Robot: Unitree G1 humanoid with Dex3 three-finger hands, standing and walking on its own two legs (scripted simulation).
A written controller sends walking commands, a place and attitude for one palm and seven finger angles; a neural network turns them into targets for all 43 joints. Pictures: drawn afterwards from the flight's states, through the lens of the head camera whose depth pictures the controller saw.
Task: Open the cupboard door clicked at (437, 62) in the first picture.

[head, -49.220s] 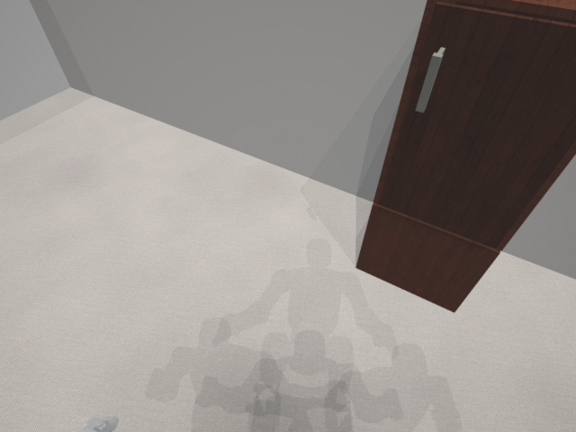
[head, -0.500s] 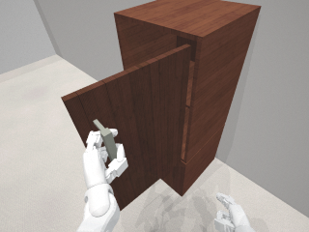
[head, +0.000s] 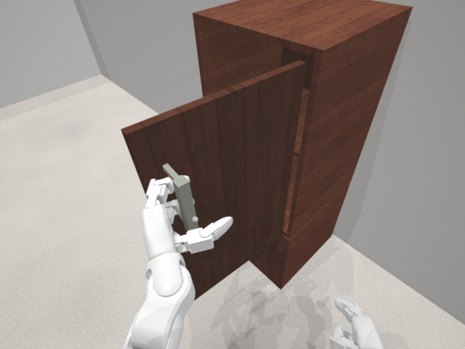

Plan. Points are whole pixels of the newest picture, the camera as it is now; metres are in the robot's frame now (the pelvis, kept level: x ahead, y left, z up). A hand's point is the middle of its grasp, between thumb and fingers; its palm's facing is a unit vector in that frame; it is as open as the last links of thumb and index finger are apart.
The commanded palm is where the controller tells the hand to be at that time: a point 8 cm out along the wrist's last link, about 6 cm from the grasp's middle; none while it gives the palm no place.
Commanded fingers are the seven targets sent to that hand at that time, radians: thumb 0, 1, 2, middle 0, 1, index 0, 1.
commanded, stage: open thumb and fingers to let go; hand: left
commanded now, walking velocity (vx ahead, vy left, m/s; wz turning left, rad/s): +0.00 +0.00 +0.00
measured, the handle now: (180, 200) +0.33 +0.12 +0.11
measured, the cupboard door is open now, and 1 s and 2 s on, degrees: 84 86 86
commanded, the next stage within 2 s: slide the hand sideways off the handle in 0.38 s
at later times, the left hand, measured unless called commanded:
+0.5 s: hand (202, 222) +0.28 +0.08 +0.12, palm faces +0.32 -0.95 -0.04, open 15.7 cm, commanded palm +0.23 +0.11 +0.11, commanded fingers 0.00 -0.50 0.30 -0.15 -0.30 -0.15 -0.30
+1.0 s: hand (185, 248) +0.24 +0.10 +0.11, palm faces -0.02 -1.00 -0.03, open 16.3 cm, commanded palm +0.21 +0.15 +0.11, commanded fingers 0.00 -0.50 0.30 -0.15 -0.30 -0.15 -0.30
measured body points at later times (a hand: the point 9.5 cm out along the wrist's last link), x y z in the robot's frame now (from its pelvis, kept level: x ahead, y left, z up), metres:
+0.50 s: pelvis -0.03 +0.03 +0.00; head -0.05 +0.01 +0.45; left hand +0.26 +0.12 +0.12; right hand +0.16 -0.16 -0.10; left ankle +0.01 +0.14 -0.73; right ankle -0.01 -0.10 -0.73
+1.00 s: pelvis -0.02 +0.01 +0.00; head -0.05 +0.00 +0.45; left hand +0.23 +0.15 +0.11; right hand +0.16 -0.20 -0.08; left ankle +0.01 +0.14 -0.73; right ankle -0.01 -0.10 -0.73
